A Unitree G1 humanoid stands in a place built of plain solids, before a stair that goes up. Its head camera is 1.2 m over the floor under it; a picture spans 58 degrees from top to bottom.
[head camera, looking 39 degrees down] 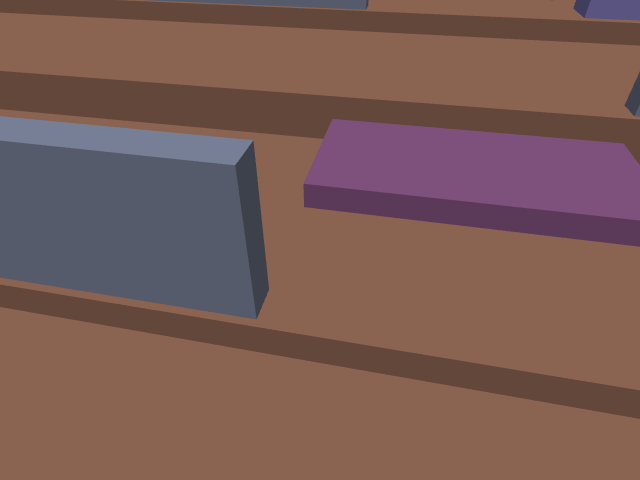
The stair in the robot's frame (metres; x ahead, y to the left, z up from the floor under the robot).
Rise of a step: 0.12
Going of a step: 0.67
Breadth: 1.43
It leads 12 degrees to the right of straight ahead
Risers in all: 3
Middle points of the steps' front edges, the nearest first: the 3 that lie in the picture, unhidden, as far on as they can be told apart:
0.74 -0.49 0.13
1.40 -0.63 0.25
2.05 -0.76 0.37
